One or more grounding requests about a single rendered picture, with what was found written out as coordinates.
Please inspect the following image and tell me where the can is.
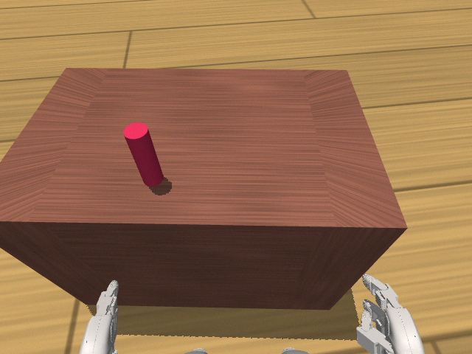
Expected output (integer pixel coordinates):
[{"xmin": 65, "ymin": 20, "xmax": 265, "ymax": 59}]
[{"xmin": 123, "ymin": 122, "xmax": 164, "ymax": 187}]

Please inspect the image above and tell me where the left robot hand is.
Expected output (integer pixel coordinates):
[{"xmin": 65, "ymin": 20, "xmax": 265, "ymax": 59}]
[{"xmin": 79, "ymin": 280, "xmax": 119, "ymax": 354}]

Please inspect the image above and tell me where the right robot hand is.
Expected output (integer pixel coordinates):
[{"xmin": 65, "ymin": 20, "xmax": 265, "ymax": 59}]
[{"xmin": 356, "ymin": 274, "xmax": 425, "ymax": 354}]

